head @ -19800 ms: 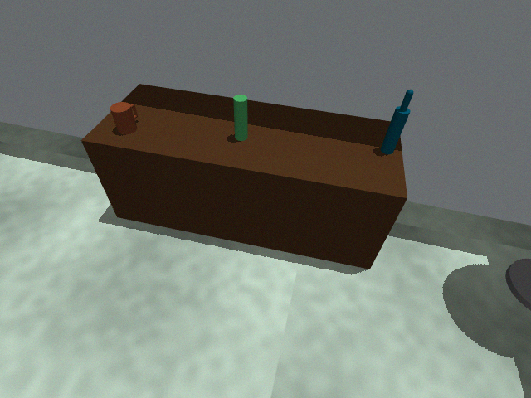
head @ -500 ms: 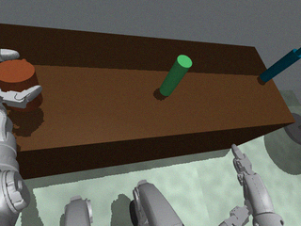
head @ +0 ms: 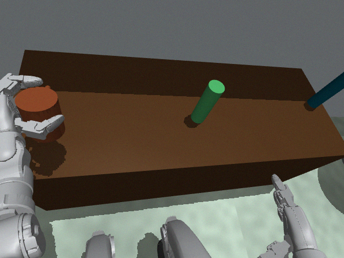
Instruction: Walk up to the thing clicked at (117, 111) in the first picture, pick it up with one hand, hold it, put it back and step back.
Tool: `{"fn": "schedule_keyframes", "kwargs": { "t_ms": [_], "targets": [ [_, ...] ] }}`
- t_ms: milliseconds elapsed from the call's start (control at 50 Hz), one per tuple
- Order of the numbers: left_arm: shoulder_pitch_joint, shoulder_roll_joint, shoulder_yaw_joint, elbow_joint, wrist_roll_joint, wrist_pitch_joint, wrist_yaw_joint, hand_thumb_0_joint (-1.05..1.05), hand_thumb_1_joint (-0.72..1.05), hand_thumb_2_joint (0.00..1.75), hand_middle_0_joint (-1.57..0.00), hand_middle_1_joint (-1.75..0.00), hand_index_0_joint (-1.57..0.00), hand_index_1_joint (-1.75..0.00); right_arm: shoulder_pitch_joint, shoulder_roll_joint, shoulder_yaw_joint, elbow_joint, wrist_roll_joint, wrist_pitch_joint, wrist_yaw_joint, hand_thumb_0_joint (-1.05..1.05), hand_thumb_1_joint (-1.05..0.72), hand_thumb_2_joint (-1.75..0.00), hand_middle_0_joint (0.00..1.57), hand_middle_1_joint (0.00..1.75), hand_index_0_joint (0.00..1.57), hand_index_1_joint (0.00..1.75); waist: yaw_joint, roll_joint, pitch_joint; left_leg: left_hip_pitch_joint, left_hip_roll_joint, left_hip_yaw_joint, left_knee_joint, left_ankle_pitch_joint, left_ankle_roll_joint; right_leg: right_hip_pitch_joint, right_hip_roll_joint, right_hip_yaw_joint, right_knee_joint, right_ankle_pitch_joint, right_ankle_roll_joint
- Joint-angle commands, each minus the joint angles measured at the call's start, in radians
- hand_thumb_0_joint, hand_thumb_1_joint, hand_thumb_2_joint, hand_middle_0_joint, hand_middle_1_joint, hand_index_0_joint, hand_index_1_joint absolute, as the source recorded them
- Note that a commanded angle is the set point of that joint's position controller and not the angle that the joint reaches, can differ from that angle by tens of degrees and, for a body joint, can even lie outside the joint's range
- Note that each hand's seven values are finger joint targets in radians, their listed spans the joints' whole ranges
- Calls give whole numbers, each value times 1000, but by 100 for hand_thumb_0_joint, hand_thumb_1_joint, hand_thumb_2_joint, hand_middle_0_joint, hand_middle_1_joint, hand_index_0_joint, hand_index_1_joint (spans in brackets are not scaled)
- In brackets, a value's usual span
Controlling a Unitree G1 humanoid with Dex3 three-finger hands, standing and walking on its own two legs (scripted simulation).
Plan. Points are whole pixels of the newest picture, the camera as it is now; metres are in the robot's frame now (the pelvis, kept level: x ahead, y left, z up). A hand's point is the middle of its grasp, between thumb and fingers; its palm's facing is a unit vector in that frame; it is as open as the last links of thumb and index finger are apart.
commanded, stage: lift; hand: left
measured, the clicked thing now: (44, 110) +0.50 +0.21 -0.01
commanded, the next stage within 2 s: hold in 0.94 s
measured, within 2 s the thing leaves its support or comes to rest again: neither
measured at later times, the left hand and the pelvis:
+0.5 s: hand (28, 122) +0.40 +0.20 +0.09, palm faces +0.18 -0.98 +0.00, open 10.8 cm; pelvis +0.01 +0.00 +0.05, yaw +1 degrees
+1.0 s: hand (21, 127) +0.37 +0.19 +0.13, palm faces +0.18 -0.98 +0.01, open 10.8 cm; pelvis +0.02 +0.00 +0.06, yaw +1 degrees
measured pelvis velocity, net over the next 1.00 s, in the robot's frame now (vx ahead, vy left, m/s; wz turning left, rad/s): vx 0.02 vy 0.00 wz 0.02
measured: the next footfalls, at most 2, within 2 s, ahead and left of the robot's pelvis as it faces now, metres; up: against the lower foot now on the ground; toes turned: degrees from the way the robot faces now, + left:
none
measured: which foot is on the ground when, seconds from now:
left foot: down 0.00-1.00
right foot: down 0.00-1.00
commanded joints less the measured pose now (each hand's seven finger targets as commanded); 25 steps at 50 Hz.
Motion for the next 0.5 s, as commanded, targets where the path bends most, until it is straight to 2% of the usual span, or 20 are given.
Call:
{"fn": "schedule_keyframes", "kwargs": {
  "t_ms": [0, 40, 60, 80, 120, 140, 160, 180, 220, 240, 260, 280, 320, 360, 380, 400, 420, 440, 480],
  "targets": [
    [-292, 163, -2, -273, -34, -56, 2, 0, 14, 130, -130, -145, -132, -145, 22, -163, -120, -144, 7, -45, -18, 0, 53, -6, 5, 5, 5, 5, 62, 284, -478, 472, -14, 25, -230, 354, 0, 249, 19, -41, -141, 264, -63],
    [-266, 127, -25, -315, -40, -45, 0, 0, 14, 130, -130, -145, -132, -145, 31, -159, -123, -156, 9, -43, -22, 0, 53, -6, 5, 5, 5, 5, 60, 257, -491, 491, -12, 28, -239, 373, 2, 289, 20, -42, -156, 287, -61],
    [-227, 137, -7, -321, -44, -39, 3, 0, 13, 130, -130, -145, -132, -145, 34, -164, -128, -151, 12, -41, -24, 0, 53, -6, 5, 5, 5, 5, 72, 236, -488, 491, -11, 28, -247, 391, 2, 313, 20, -44, -158, 305, -61],
    [-232, 111, -34, -364, -48, -37, 1, 0, 13, 130, -131, -146, -133, -146, 33, -147, -115, -144, 14, -40, -25, 0, 53, -6, 5, 5, 5, 5, 77, 220, -473, 475, -16, 35, -253, 363, 7, 337, 19, -37, -171, 301, -57],
    [-195, 93, -34, -417, -66, -30, 3, 0, 13, 132, -132, -147, -134, -148, 29, -148, -120, -143, 22, -40, -32, 0, 53, -5, 5, 5, 5, 5, 91, 184, -460, 467, -19, 43, -274, 328, 13, 383, 15, -32, -192, 292, -53],
    [-127, 12, -82, -366, -70, -14, -5, 0, 13, 131, -133, -147, -135, -147, 43, -140, -123, -130, 24, -38, -35, 0, 53, -6, 5, 5, 5, 5, 81, 144, -435, 467, -19, 48, -278, 321, 18, 391, 16, -29, -208, 297, -48],
    [-130, 1, -100, -411, -74, -8, -7, 0, 13, 132, -132, -147, -134, -147, 48, -132, -109, -130, 26, -36, -36, 0, 53, -6, 5, 5, 5, 5, 81, 132, -426, 464, -20, 52, -283, 315, 22, 404, 15, -25, -220, 302, -44],
    [-108, 41, -67, -445, -76, -2, -1, 0, 12, 132, -131, -146, -133, -147, 47, -150, -126, -130, 31, -34, -42, 0, 53, -6, 5, 5, 5, 5, 96, 126, -437, 479, -21, 55, -291, 330, 21, 423, 13, -23, -226, 312, -45],
    [-108, 17, -101, -502, -74, 11, 6, 0, 12, 132, -132, -147, -134, -147, 74, -121, -97, -107, 32, -30, -44, 0, 54, -5, 5, 5, 5, 5, 98, 138, -403, 498, -25, 65, -302, 326, 22, 421, 8, -15, -247, 318, -41],
    [-119, 40, -84, -552, -77, 15, 15, 0, 11, 132, -133, -148, -135, -149, 60, -131, -108, -113, 37, -28, -48, 0, 54, -5, 5, 5, 5, 5, 112, 119, -385, 503, -24, 63, -324, 303, 20, 431, 9, -18, -254, 295, -42],
    [-74, -6, -115, -479, -76, 30, 17, 0, 10, 132, -133, -148, -136, -149, 53, -134, -118, -102, 38, -24, -53, 0, 54, -5, 5, 5, 5, 5, 103, 95, -337, 488, -26, 66, -332, 282, 24, 431, 7, -12, -271, 288, -38],
    [-93, 8, -99, -550, -81, 26, 25, 0, 13, 133, -132, -147, -134, -148, 67, -120, -106, -92, 39, -24, -54, 0, 54, -5, 5, 5, 5, 5, 116, 87, -327, 487, -28, 70, -343, 257, 26, 438, 6, -9, -283, 267, -38],
    [-70, 10, -102, -575, -81, 29, 36, 0, 15, 134, -131, -147, -133, -148, 44, -116, -105, -95, 43, -22, -57, 0, 55, -5, 5, 5, 5, 5, 139, 91, -322, 502, -31, 76, -365, 252, 24, 465, 1, -7, -293, 259, -38],
    [-84, 12, -117, -646, -74, 30, 39, 0, 13, 133, -132, -147, -134, -148, 63, -108, -108, -75, 42, -19, -60, 0, 54, -5, 5, 5, 5, 5, 143, 124, -325, 549, -31, 78, -380, 259, 19, 460, -1, -8, -297, 259, -41],
    [-39, -34, -142, -615, -76, 38, 37, 0, 10, 133, -131, -147, -133, -148, 71, -105, -110, -65, 42, -16, -61, 0, 54, -5, 5, 5, 5, 5, 135, 112, -307, 554, -29, 75, -390, 262, 18, 462, -1, -13, -299, 258, -43],
    [-9, -52, -143, -609, -82, 46, 36, 0, 10, 134, -131, -147, -132, -148, 59, -100, -108, -49, 43, -16, -61, 0, 55, -5, 5, 5, 5, 5, 150, 101, -282, 544, -30, 74, -402, 245, 18, 465, -1, -14, -307, 241, -42],
    [51, -98, -168, -538, -88, 60, 30, 0, 9, 133, -130, -147, -132, -147, 39, -93, -95, -54, 45, -19, -61, 0, 54, -5, 5, 5, 5, 5, 149, 68, -241, 527, -32, 76, -410, 224, 23, 466, 0, -15, -323, 230, -38],
    [40, -61, -136, -617, -94, 59, 31, 0, 10, 133, -131, -148, -133, -148, 45, -98, -101, -56, 47, -21, -62, 0, 54, -5, 5, 5, 5, 5, 158, 66, -271, 531, -34, 81, -413, 217, 27, 492, -2, -7, -337, 231, -36],
    [53, -61, -153, -639, -92, 72, 25, 0, 8, 134, -133, -149, -135, -150, 56, -92, -95, -34, 47, -18, -63, 0, 54, -5, 5, 5, 5, 5, 159, 72, -271, 532, -37, 88, -421, 213, 29, 512, -6, 0, -352, 232, -34]
  ]
}}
